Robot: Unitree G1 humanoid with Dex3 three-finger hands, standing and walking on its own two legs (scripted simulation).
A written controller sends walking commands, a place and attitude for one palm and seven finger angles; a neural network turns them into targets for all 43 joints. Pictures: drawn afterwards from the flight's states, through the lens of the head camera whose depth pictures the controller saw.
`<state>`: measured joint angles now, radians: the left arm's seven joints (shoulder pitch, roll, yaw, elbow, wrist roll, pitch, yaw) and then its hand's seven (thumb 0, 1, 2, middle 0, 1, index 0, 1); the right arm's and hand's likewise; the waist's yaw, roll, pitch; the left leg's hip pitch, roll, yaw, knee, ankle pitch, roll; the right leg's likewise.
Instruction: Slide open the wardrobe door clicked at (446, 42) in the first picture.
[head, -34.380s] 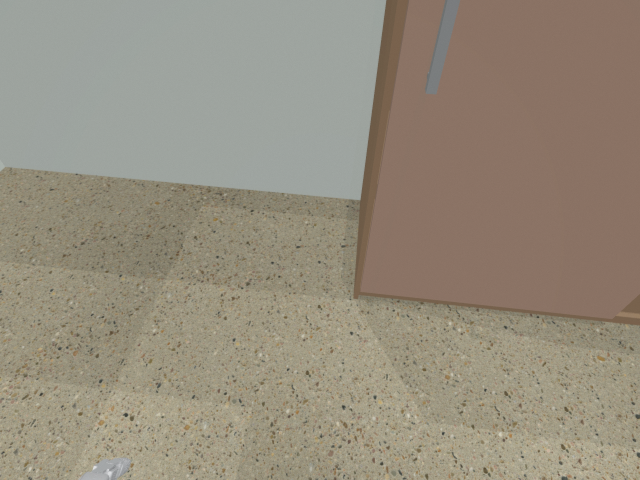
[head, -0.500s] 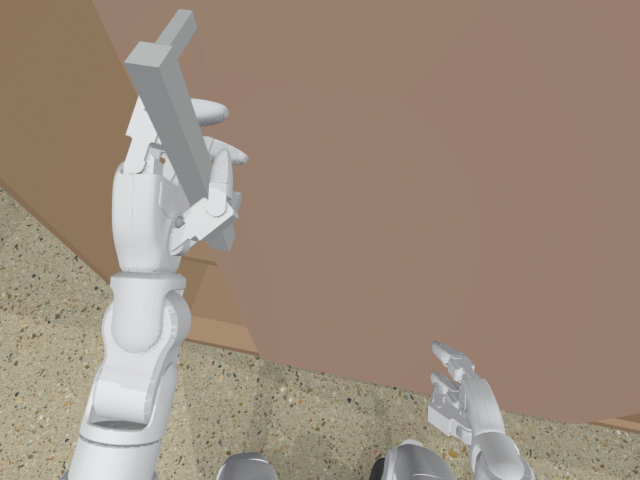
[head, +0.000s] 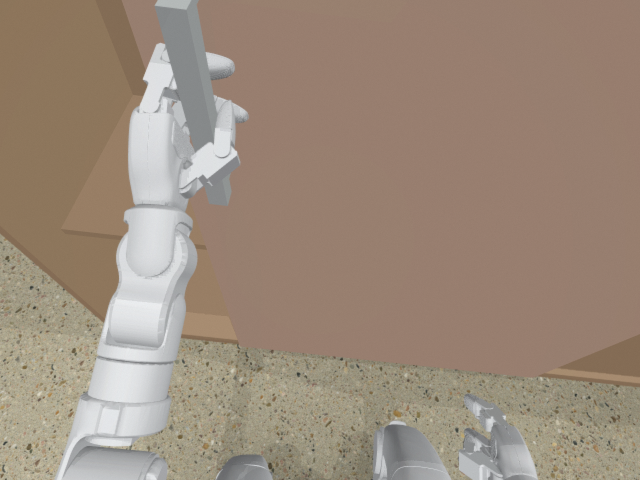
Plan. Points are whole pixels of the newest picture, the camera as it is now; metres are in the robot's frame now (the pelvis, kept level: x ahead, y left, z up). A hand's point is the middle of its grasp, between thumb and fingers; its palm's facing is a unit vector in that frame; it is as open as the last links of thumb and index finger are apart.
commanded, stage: step sideways, sliding the door along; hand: left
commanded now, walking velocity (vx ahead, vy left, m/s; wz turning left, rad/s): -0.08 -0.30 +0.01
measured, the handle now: (209, 108) +0.41 +0.19 +0.20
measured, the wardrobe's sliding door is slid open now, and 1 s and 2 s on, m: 0.35 0.50 0.65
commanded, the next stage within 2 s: stop walking and hold the door there in 1.98 s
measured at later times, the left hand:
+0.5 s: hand (314, 160) +0.37 +0.08 +0.19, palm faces +0.30 -0.95 -0.05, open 6.4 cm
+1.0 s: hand (394, 165) +0.38 +0.00 +0.19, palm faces +0.49 -0.86 -0.11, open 6.7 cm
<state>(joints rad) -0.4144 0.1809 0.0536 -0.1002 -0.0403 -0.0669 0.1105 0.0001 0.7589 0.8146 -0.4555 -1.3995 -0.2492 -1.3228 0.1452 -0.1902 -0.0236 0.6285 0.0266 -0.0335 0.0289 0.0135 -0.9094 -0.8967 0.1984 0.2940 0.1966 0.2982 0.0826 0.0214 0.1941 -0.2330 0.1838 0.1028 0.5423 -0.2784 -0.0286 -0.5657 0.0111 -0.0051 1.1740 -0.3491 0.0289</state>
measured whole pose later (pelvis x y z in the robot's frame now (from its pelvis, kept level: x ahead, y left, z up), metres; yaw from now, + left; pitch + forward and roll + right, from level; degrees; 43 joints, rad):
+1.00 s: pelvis -0.02 -0.27 -0.02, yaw +6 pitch -2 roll -2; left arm -0.70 0.33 0.24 0.31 -0.12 -0.01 0.17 -0.05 0.72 0.86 -0.45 -1.40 -0.11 -1.32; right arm 0.04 -0.23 -0.01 0.63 0.08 -0.04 -0.01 0.01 -0.90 -0.90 0.20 0.30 0.20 0.30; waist 0.10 0.11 0.22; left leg -0.41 0.22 -0.01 0.92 -0.53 -0.04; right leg -0.29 -0.04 -0.14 0.66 -0.33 -0.01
